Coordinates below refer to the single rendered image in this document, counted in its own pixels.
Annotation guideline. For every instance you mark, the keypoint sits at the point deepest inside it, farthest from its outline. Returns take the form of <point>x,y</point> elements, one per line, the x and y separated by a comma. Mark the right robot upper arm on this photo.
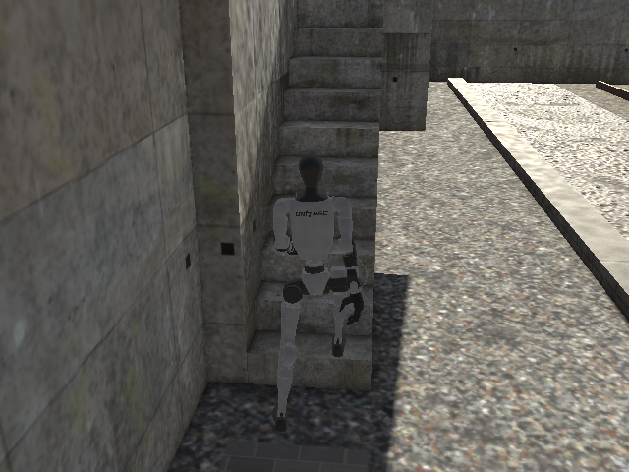
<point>342,206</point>

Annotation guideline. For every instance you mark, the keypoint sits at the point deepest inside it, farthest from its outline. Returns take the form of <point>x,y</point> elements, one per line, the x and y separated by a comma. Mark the left robot upper arm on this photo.
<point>281,208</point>

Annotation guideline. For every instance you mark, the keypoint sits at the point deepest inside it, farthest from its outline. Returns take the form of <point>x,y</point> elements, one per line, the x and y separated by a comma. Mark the robot right hand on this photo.
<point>357,299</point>

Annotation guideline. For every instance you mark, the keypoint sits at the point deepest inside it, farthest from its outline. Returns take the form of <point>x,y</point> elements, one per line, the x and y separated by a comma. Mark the robot right forearm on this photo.
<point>351,270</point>

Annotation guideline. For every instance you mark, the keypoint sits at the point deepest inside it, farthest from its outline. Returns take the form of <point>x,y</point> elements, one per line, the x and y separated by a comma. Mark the robot left hand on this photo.
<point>294,252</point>

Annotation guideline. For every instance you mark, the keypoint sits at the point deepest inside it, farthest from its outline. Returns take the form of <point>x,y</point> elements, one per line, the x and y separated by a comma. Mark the robot left forearm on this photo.
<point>289,249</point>

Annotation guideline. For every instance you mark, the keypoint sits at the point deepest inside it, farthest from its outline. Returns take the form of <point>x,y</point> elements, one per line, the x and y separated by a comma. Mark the robot right foot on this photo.
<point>338,349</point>

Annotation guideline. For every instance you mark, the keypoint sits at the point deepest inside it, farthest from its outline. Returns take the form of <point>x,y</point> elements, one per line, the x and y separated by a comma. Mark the left robot shin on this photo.
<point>284,381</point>

